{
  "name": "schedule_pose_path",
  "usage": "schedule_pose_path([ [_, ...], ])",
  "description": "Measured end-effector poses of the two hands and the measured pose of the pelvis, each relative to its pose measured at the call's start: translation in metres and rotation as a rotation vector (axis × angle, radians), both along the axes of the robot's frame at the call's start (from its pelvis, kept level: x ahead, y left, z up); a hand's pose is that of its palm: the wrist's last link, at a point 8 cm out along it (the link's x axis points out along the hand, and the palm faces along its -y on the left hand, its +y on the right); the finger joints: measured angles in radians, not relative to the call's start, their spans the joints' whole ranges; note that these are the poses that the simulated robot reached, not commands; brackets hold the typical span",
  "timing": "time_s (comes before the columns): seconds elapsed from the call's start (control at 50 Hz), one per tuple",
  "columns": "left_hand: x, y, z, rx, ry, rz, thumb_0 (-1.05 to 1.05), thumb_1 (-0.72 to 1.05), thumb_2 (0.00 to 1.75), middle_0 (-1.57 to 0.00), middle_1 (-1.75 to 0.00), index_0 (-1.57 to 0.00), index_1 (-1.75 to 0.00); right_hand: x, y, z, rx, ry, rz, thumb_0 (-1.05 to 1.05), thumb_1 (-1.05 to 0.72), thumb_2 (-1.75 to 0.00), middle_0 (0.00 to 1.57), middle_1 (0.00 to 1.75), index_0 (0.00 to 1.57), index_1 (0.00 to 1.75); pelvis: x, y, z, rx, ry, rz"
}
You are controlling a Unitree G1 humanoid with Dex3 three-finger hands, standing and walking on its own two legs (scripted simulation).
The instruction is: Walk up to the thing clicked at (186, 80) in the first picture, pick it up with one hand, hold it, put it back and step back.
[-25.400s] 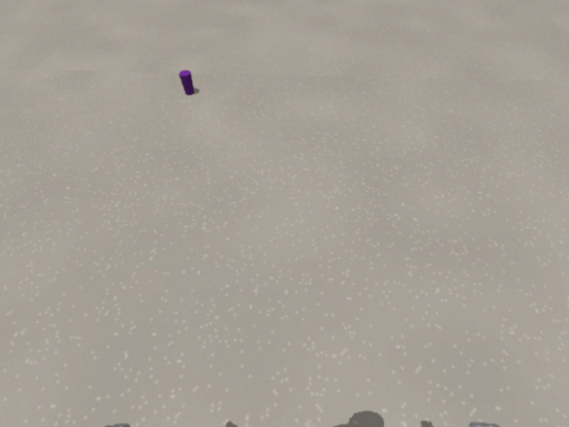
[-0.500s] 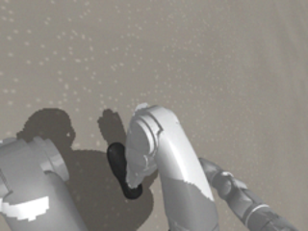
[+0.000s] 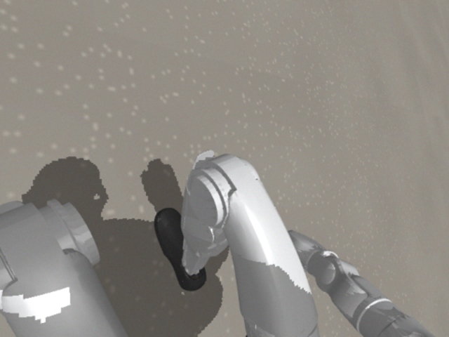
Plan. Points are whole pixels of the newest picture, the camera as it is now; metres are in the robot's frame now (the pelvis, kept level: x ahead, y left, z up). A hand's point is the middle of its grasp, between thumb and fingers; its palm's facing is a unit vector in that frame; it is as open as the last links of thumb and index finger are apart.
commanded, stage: open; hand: left
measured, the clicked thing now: out of the picture +0.45 +0.31 -0.22
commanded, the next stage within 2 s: withdraw in 0.08 s
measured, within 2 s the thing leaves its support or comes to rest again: rests again in 0.72 s
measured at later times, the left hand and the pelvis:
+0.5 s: hand out of the picture +0.46 +0.36 -0.15, palm faces +0.54 -0.84 +0.00, open 16.9 cm; pelvis +0.00 +0.00 +0.00, yaw +0 degrees
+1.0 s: hand out of the picture +0.38 +0.45 -0.04, palm faces +0.48 -0.81 -0.34, open 17.2 cm; pelvis +0.01 -0.01 +0.04, yaw +6 degrees
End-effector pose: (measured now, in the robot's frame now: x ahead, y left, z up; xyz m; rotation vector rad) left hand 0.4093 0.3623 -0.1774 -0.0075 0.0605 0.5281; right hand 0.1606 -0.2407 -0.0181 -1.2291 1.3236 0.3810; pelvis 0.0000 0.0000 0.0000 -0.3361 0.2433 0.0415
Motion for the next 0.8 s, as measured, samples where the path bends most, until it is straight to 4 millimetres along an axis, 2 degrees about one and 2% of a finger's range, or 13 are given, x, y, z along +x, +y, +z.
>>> schedule_pose_path([
  [0.22,-0.003,-0.002,-0.001,-0.002,0.005,0.004,-0.01,-0.44,0.27,-0.45,-0.36,-0.45,-0.37,0.003,0.001,0.0,0.003,-0.004,0.014,-0.01,-0.91,-0.89,0.21,0.3,0.21,0.3,-0.001,-0.001,0.0,0.001,-0.003,0.001],
  [0.38,-0.001,0.003,0.005,0.01,-0.025,0.003,-0.01,-0.55,0.2,-0.28,-0.25,-0.28,-0.25,0.002,0.002,-0.001,0.009,-0.004,0.011,-0.01,-0.91,-0.89,0.21,0.3,0.21,0.3,-0.001,-0.001,0.001,0.003,-0.002,0.001],
  [0.5,0.004,0.029,0.028,0.041,-0.091,0.044,-0.01,-0.59,0.15,-0.18,-0.17,-0.19,-0.18,-0.003,0.0,-0.001,0.011,-0.011,-0.038,-0.01,-0.91,-0.9,0.21,0.3,0.21,0.3,0.0,-0.001,0.003,0.005,0.009,0.005],
  [0.62,-0.007,0.063,0.069,0.094,-0.088,0.016,-0.01,-0.6,0.09,-0.13,-0.11,-0.13,-0.12,-0.007,-0.002,-0.004,0.044,-0.025,-0.121,-0.01,-0.92,-0.9,0.21,0.3,0.21,0.3,0.002,-0.002,0.009,0.019,0.054,0.017],
  [0.7,-0.021,0.072,0.085,0.077,-0.038,-0.033,-0.01,-0.61,0.05,-0.1,-0.08,-0.11,-0.09,-0.004,-0.001,-0.005,0.092,-0.061,-0.165,-0.01,-0.91,-0.89,0.21,0.3,0.21,0.3,0.003,-0.002,0.015,0.029,0.088,0.028],
  [0.8,-0.035,0.075,0.09,0.077,0.116,-0.079,-0.01,-0.58,0.04,-0.08,-0.06,-0.09,-0.06,0.006,0.0,-0.005,0.148,-0.134,-0.257,-0.01,-0.9,-0.9,0.21,0.3,0.21,0.3,0.003,-0.002,0.021,0.047,0.127,0.036],
])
